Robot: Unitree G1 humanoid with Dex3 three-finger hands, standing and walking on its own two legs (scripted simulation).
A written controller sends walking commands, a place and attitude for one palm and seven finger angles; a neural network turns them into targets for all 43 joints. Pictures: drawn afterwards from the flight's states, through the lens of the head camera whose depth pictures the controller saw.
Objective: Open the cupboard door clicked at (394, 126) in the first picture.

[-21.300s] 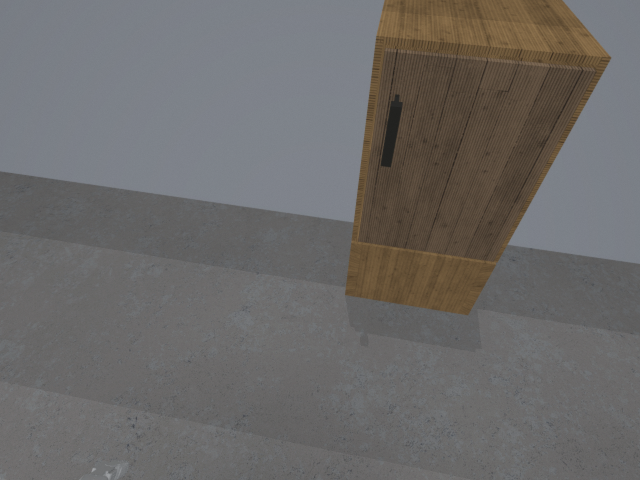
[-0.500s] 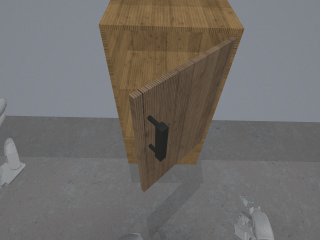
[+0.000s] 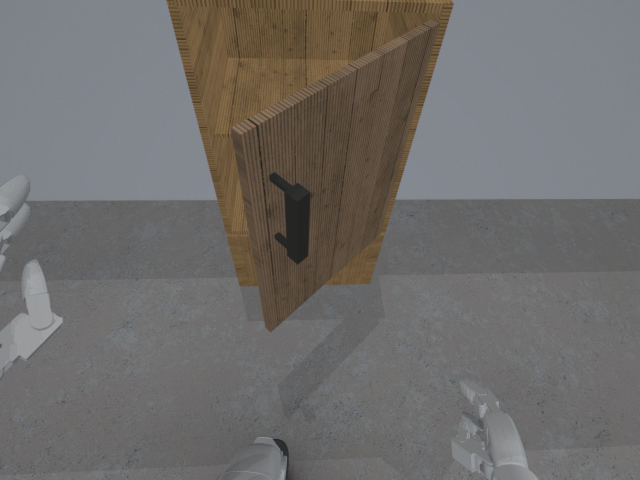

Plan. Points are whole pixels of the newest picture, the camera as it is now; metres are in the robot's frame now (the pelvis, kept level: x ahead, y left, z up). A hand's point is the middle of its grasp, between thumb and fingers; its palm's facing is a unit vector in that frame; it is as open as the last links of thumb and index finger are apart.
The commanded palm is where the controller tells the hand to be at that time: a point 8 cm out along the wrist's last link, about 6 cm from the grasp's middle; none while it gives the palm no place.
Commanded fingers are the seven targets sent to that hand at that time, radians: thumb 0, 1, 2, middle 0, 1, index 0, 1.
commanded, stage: stop stepping back and stand still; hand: left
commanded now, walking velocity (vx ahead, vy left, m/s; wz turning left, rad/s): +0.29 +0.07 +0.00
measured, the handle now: (287, 219) +0.47 +0.10 +0.00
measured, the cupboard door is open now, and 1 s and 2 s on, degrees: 44 44 44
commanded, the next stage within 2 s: let the arm hang, fingers relaxed in 1.16 s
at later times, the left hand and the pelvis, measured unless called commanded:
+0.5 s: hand (29, 404) +0.14 +0.23 +0.18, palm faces +0.46 -0.76 -0.46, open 7.4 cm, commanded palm +0.09 +0.27 +0.19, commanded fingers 0.00 0.90 0.90 -0.20 -0.30 -0.20 -0.30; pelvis -0.04 -0.04 +0.01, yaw +1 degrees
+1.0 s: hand out of the picture +0.10 +0.28 +0.17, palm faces +0.48 -0.76 -0.44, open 7.4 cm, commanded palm +0.05 +0.31 +0.19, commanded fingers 0.00 0.90 0.90 -0.20 -0.30 -0.20 -0.30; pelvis -0.09 +0.00 +0.01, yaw +1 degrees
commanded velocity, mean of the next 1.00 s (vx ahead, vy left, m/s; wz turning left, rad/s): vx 0.07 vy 0.05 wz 0.00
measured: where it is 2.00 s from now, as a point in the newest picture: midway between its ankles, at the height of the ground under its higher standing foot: outside the picture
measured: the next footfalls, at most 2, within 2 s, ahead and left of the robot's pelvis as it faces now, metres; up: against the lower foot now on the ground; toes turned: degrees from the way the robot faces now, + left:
left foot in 0.08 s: +0.10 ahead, +0.09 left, +0.00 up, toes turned +1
right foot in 0.30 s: +0.03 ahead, -0.11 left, +0.00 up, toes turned +0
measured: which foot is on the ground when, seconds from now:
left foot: up 0.00-0.06, down 0.08-0.32, up 0.34-0.58, down 0.60-1.00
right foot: down 0.00-0.10, up 0.12-0.28, down 0.30-1.00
